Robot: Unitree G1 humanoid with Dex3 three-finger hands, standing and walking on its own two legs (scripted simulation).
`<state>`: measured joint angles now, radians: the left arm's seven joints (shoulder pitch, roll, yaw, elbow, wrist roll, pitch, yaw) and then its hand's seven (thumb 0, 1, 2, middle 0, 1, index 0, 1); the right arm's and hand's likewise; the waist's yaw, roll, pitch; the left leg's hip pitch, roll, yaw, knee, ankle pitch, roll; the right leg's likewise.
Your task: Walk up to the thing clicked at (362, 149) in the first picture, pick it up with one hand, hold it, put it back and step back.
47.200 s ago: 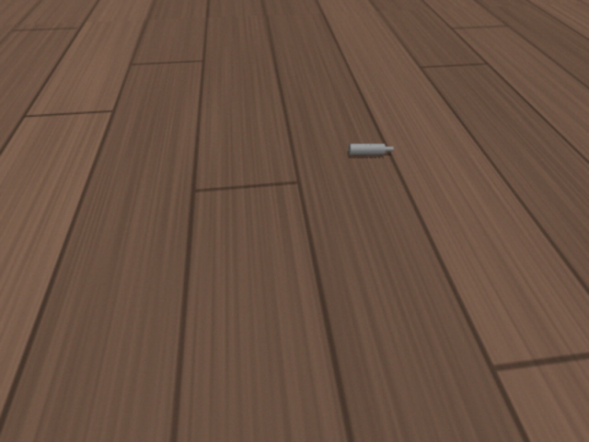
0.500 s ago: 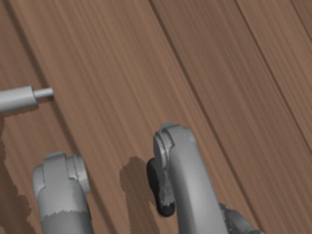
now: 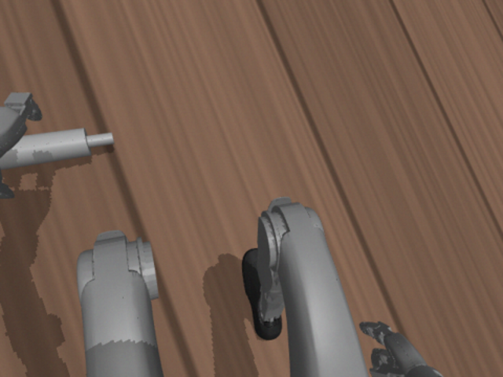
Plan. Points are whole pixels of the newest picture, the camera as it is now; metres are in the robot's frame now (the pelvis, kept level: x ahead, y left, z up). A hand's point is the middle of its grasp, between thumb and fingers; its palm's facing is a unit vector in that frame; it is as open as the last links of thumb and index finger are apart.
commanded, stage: withdraw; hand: left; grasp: from above
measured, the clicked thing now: (49, 147) +0.53 +0.27 -0.32
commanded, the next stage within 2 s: home in 0.08 s
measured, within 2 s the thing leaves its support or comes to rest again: neither
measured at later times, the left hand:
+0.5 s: hand out of the picture +0.46 +0.32 -0.10, palm faces -0.41 -0.19 -0.89, open 12.9 cm
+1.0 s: hand out of the picture +0.29 +0.22 +0.12, palm faces -0.11 -0.86 -0.49, open 7.5 cm
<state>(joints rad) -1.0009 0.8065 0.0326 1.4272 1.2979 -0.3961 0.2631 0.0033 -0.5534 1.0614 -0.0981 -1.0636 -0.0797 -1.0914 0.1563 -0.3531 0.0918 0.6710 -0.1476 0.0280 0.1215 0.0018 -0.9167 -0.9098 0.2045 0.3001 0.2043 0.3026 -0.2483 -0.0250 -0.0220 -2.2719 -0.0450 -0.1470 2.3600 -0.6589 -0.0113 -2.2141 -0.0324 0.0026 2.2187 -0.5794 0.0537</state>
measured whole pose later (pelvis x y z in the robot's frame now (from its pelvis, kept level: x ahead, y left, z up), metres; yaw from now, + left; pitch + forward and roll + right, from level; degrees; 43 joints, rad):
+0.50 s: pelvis +0.02 +0.01 +0.03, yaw +1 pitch +37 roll -9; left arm -0.75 0.67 0.12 1.07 1.00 -0.08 0.16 0.00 -0.16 0.82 -0.19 -0.61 -0.18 -0.63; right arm 0.24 -0.27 0.02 0.68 -0.08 0.00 0.17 0.00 -0.90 -0.90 0.21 0.30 0.21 0.30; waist -0.17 0.11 -0.12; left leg -2.21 -0.03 -0.10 2.29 -0.73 0.02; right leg -2.16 -0.04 0.03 2.16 -0.64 0.08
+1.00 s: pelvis +0.03 -0.01 +0.21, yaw +5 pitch +27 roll -4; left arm 0.02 0.36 0.02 0.21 0.22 0.25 0.04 0.01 0.88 0.89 -0.21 -0.30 -0.21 -0.31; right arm 0.05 -0.24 0.01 0.51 0.03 -0.05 -0.02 0.01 -0.90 -0.90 0.20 0.30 0.20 0.30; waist -0.05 0.03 -0.19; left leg -1.52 0.01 -0.10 1.67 -0.62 -0.03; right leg -1.51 -0.05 -0.02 1.60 -0.55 0.05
